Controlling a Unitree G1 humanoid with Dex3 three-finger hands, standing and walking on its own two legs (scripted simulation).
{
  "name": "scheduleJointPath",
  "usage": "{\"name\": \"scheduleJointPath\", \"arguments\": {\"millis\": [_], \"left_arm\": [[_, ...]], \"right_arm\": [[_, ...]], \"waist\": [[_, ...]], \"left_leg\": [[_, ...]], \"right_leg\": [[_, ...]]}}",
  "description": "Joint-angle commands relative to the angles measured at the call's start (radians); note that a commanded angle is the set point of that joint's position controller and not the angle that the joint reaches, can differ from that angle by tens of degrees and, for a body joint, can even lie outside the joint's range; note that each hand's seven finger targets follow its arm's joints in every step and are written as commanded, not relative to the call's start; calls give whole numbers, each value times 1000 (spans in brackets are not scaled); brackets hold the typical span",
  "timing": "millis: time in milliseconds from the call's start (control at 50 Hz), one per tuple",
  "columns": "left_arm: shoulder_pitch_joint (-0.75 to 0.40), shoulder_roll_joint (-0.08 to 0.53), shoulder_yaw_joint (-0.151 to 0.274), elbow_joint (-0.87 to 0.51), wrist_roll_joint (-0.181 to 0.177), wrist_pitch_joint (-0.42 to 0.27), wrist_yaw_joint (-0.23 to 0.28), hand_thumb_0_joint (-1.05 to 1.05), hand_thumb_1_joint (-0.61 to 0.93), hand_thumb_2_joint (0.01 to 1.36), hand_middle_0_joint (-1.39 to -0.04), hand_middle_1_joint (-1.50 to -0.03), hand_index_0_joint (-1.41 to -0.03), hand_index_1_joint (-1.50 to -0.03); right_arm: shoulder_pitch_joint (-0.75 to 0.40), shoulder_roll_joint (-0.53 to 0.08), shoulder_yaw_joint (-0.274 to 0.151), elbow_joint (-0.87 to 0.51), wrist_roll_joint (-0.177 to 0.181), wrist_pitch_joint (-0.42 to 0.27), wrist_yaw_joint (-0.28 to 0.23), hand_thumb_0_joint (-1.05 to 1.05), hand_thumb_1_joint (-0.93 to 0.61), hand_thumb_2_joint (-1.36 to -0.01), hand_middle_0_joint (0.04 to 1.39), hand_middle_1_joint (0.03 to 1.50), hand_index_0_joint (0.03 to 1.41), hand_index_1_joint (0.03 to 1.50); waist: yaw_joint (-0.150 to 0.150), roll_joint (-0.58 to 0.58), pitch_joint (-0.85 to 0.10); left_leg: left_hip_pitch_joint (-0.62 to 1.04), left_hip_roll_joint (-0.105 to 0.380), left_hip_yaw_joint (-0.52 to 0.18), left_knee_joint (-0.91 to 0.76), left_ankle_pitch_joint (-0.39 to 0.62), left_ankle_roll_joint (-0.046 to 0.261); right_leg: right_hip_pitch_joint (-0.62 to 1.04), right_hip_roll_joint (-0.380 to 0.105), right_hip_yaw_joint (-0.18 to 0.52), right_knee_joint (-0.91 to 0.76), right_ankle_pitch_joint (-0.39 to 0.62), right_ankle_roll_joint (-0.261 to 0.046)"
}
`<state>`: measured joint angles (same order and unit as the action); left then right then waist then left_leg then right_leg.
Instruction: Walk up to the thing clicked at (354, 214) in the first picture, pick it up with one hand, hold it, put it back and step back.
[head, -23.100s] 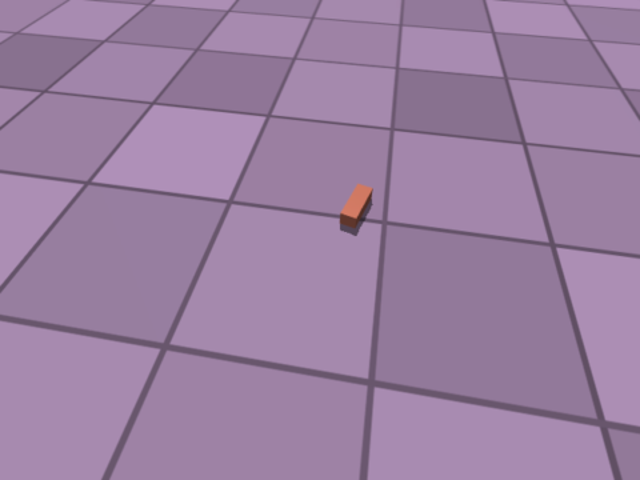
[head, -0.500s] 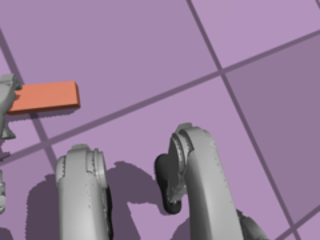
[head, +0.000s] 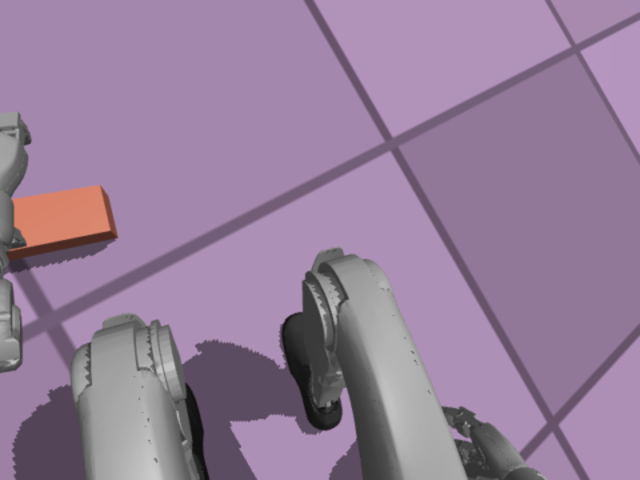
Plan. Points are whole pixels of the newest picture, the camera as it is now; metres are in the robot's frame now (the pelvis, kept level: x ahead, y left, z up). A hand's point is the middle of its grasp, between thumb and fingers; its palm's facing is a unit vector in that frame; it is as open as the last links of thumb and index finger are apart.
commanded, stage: rest palm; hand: left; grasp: from above
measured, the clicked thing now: (34, 226) +0.48 +0.25 -0.31
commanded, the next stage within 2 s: close in 1.00 s
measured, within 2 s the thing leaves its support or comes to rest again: neither
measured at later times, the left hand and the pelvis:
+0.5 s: hand (26, 235) +0.46 +0.25 -0.26, palm faces -0.46 -0.04 -0.89, open 13.8 cm; pelvis +0.00 +0.00 -0.03, yaw -4 degrees
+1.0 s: hand (19, 241) +0.46 +0.27 -0.29, palm faces -0.53 -0.10 -0.84, open 13.8 cm; pelvis +0.00 +0.00 -0.03, yaw -5 degrees
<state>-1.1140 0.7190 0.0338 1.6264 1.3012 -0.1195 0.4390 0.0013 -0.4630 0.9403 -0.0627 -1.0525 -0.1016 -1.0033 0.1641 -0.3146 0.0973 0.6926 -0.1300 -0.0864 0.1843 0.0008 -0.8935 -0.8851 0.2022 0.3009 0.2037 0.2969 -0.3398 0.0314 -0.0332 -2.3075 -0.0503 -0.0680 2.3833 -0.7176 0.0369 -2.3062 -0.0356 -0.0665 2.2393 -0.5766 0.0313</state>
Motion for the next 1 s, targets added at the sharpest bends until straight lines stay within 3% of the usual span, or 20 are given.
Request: {"name": "scheduleJointPath", "arguments": {"millis": [0,80,160,220,240,260,360,380,400,460,520,560,620,640,700,720,780,840,860,980], "left_arm": [[-194,322,69,-188,-62,-31,-36,0,-495,937,-46,-1091,-94,-1042],[-188,408,135,-305,-59,-137,-39,0,-483,932,-48,-1107,-91,-1062],[-152,302,70,-250,-43,-237,-3,0,-462,909,-41,-1100,-93,-1045],[-176,328,70,-238,-14,-278,59,0,-454,908,-39,-1071,-92,-1015],[-181,315,57,-197,4,-280,81,0,-452,908,-40,-1068,-93,-1013],[-210,303,49,-167,26,-282,106,0,-459,919,-43,-1051,-90,-1002],[-238,324,43,-65,112,-265,219,0,-425,914,-45,-1033,-97,-978],[-239,326,45,-78,112,-258,242,0,-430,941,-53,-1032,-96,-987],[-227,316,37,-24,134,-238,258,0,-431,942,-49,-1028,-92,-983],[-246,308,26,11,146,-193,301,0,-419,929,-47,-1024,-92,-976],[-280,331,50,9,139,-145,325,0,-435,946,-50,-1018,-87,-979],[-280,350,62,36,132,-114,331,0,-428,965,-52,-1038,-89,-999],[-235,416,134,90,108,-79,312,0,-436,966,-49,-1041,-86,-1002],[-214,409,134,100,108,-69,298,0,-444,963,-50,-1043,-85,-1005],[-154,434,166,80,54,-61,252,0,-471,939,-45,-1035,-77,-1000],[-146,418,158,86,47,-64,230,0,-465,927,-42,-1035,-77,-998],[-124,468,170,25,24,-82,184,0,-466,938,-49,-1066,-84,-1029],[-161,460,148,-28,8,-123,149,0,-462,929,-48,-1085,-88,-1043],[-172,486,164,-60,-4,-144,145,0,-457,916,-45,-1087,-89,-1040],[-171,473,119,-55,32,-249,158,0,-449,915,-48,-1063,-89,-1020]], "right_arm": [[195,-270,-76,-56,16,-3,-17,0,-898,-895,200,300,200,300],[242,-288,-72,-51,-2,3,-30,0,-903,-899,200,300,200,300],[281,-268,-66,5,-35,7,-28,0,-902,-898,200,300,200,300],[278,-265,-60,24,-48,5,-26,0,-896,-895,200,300,200,300],[275,-264,-56,36,-56,1,-24,0,-896,-895,200,300,200,300],[281,-273,-54,47,-67,-4,-18,0,-895,-895,200,300,200,300],[234,-298,-38,64,-93,-38,9,0,-889,-892,200,300,200,300],[216,-301,-41,74,-98,-47,14,0,-890,-893,200,300,200,300],[213,-306,-36,68,-105,-56,23,0,-887,-892,200,300,200,300],[180,-322,-35,64,-110,-84,51,0,-886,-892,200,299,200,299],[178,-341,-34,54,-109,-102,78,0,-887,-894,200,299,200,299],[175,-349,-28,45,-102,-110,93,0,-888,-894,200,299,200,299],[183,-363,-25,18,-95,-122,109,0,-890,-895,200,299,200,299],[201,-365,-21,5,-96,-122,114,0,-892,-896,200,300,200,300],[211,-365,-27,-3,-83,-128,117,0,-896,-898,200,300,200,300],[211,-351,-16,-19,-82,-131,120,0,-896,-898,200,300,200,300],[220,-350,-5,-24,-77,-119,116,0,-900,-901,200,300,200,300],[237,-353,11,-25,-81,-113,103,0,-902,-902,200,300,200,300],[247,-359,9,-16,-82,-109,98,0,-901,-902,200,300,200,300],[246,-358,39,-4,-108,-102,83,0,-899,-901,200,300,200,300]], "waist": [[25,186,-686],[22,158,-694],[-11,174,-695],[4,254,-698],[-6,251,-678],[-39,259,-631],[-58,339,-553],[-47,348,-572],[-67,353,-549],[-75,395,-512],[-84,431,-532],[-87,413,-521],[-82,374,-492],[-95,358,-479],[-65,366,-513],[-75,340,-501],[-68,315,-559],[-98,281,-547],[-93,290,-563],[-102,321,-507]], "left_leg": [[378,-22,45,-248,204,18],[358,-23,59,-183,246,12],[382,-14,45,-156,226,1],[422,-5,26,-177,204,-4],[434,-1,20,-171,197,-5],[449,5,7,-171,207,-14],[517,14,-28,-192,209,-33],[519,15,-30,-189,217,-35],[543,19,-42,-193,224,-40],[536,23,-53,-199,210,-43],[557,29,-65,-199,254,-50],[528,29,-63,-183,266,-46],[464,24,-49,-167,245,-32],[445,22,-40,-158,248,-25],[454,20,-46,-168,249,-24],[451,20,-49,-155,252,-22],[403,14,-31,-142,273,-9],[377,15,-17,-103,252,-4],[384,16,-22,-109,264,-7],[442,27,-47,-100,232,-26]], "right_leg": [[519,23,-41,-174,153,-56],[599,24,-43,-187,185,-57],[561,39,-63,-185,159,-56],[514,49,-81,-170,132,-57],[482,53,-89,-158,129,-58],[423,51,-105,-143,135,-59],[315,55,-141,-95,138,-62],[315,54,-143,-93,143,-61],[293,52,-147,-73,151,-60],[262,56,-151,-63,145,-59],[273,49,-151,-50,190,-56],[288,48,-146,-48,208,-55],[328,46,-137,-51,199,-53],[349,47,-134,-58,207,-51],[378,46,-135,-64,196,-52],[380,40,-135,-60,200,-49],[485,54,-134,-79,228,-52],[508,60,-135,-95,217,-53],[527,63,-141,-104,220,-54],[467,70,-168,-102,173,-58]]}}
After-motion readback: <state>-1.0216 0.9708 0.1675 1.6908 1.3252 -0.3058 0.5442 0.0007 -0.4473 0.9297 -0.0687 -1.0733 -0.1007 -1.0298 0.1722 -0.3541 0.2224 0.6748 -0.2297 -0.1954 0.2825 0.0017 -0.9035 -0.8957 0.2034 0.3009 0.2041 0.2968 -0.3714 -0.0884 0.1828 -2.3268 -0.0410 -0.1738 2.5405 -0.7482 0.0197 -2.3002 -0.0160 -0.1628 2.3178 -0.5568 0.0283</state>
